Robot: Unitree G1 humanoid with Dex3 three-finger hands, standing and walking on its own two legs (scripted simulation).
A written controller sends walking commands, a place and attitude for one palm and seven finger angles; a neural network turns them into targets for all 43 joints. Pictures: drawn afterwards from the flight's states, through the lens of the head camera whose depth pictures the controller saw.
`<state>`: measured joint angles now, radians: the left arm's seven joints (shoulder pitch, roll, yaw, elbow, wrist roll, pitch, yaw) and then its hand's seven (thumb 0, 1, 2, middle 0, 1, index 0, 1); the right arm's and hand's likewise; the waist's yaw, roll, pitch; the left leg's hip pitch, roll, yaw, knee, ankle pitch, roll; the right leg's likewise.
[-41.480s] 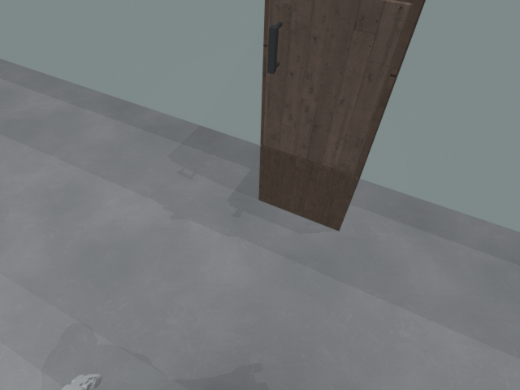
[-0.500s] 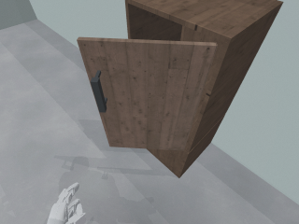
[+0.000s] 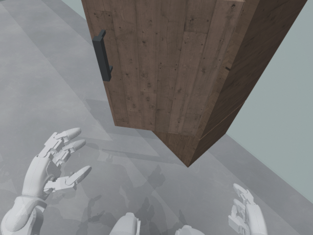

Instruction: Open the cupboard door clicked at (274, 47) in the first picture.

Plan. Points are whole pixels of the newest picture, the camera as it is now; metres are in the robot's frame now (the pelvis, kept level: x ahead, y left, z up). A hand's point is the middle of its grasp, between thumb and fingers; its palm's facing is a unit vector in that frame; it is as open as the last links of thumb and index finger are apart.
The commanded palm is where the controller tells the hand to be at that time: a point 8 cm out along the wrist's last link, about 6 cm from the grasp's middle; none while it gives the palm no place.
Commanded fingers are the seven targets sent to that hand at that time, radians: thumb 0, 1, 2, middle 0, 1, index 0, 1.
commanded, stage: raise the hand with hooked fingers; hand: left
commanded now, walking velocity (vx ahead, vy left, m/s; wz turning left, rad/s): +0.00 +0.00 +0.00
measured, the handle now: (104, 56) +0.57 +0.21 +0.12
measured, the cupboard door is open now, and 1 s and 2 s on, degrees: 41 41 41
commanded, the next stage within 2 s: move the hooked fingers beside the handle in 1.46 s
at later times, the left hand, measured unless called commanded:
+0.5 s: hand (49, 145) +0.28 +0.27 +0.09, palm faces -0.01 -1.00 -0.05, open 12.8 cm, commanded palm +0.26 +0.32 +0.10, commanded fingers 0.00 -0.45 0.32 -0.30 -1.17 -0.30 -1.17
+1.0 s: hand (22, 116) +0.32 +0.32 +0.14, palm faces +0.01 -1.00 -0.04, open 14.0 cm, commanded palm +0.29 +0.36 +0.14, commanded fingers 0.00 -0.50 0.30 -0.30 -1.20 -0.30 -1.20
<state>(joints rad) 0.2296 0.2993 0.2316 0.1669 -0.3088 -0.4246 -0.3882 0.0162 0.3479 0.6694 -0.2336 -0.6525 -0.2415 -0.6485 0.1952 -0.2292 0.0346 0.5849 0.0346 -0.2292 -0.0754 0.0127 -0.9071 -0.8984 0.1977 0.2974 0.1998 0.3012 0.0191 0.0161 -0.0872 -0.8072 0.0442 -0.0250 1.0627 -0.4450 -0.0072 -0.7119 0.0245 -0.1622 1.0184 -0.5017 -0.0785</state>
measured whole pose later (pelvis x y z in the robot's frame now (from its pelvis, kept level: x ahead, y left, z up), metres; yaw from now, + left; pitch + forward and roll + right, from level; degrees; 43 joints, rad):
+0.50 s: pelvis +0.02 +0.03 +0.03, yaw -2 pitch +8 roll -2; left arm 0.16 0.33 0.32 0.22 -0.34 -0.35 -0.39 0.00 -0.23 0.42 -0.28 -1.03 -0.29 -1.02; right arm 0.26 -0.28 0.01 0.60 0.04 -0.24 -0.08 0.02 -0.91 -0.90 0.20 0.30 0.20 0.30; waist -0.01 0.01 -0.07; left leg -0.62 0.02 0.04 0.86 -0.39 0.04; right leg -0.54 0.00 -0.09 0.82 -0.43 -0.02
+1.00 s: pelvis +0.02 +0.05 +0.05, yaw -1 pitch +5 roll -2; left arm -0.08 0.45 0.43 0.41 -0.34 -0.18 -0.49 -0.01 -0.50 0.31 -0.30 -1.20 -0.30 -1.19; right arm 0.27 -0.27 0.06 0.61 0.05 -0.21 -0.10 0.01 -0.90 -0.90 0.20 0.30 0.20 0.30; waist 0.00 0.02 -0.05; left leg -0.49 0.00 0.04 0.74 -0.34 0.06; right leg -0.41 -0.01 -0.09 0.68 -0.36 0.00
